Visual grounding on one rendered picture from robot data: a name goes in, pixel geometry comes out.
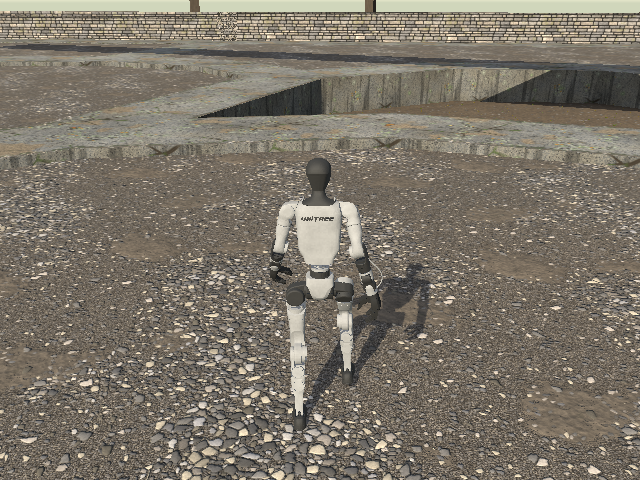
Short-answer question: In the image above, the right robot hand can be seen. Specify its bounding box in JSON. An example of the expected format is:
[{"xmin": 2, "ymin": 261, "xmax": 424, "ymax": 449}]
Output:
[{"xmin": 357, "ymin": 292, "xmax": 381, "ymax": 323}]

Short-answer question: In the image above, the left robot hand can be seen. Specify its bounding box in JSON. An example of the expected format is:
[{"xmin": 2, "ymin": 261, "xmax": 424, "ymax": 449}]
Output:
[{"xmin": 270, "ymin": 266, "xmax": 293, "ymax": 284}]

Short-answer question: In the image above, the robot left upper arm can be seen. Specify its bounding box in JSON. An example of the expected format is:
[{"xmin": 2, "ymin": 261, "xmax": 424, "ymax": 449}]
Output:
[{"xmin": 273, "ymin": 201, "xmax": 299, "ymax": 254}]

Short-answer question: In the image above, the robot torso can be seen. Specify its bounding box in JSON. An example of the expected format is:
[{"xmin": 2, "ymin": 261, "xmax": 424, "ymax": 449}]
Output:
[{"xmin": 295, "ymin": 196, "xmax": 343, "ymax": 300}]

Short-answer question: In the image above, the left robot shin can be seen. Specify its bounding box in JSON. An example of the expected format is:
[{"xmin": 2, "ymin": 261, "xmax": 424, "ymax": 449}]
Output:
[{"xmin": 290, "ymin": 346, "xmax": 306, "ymax": 416}]

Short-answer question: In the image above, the left robot forearm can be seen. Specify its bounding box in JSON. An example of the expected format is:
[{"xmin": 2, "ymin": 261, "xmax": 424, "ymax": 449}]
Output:
[{"xmin": 269, "ymin": 238, "xmax": 285, "ymax": 271}]

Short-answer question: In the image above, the right robot forearm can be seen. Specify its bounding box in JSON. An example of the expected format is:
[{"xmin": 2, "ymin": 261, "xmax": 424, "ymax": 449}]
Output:
[{"xmin": 355, "ymin": 243, "xmax": 378, "ymax": 296}]

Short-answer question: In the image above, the robot right upper arm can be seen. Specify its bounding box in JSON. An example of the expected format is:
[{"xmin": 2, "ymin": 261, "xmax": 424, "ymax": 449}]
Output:
[{"xmin": 339, "ymin": 201, "xmax": 365, "ymax": 259}]

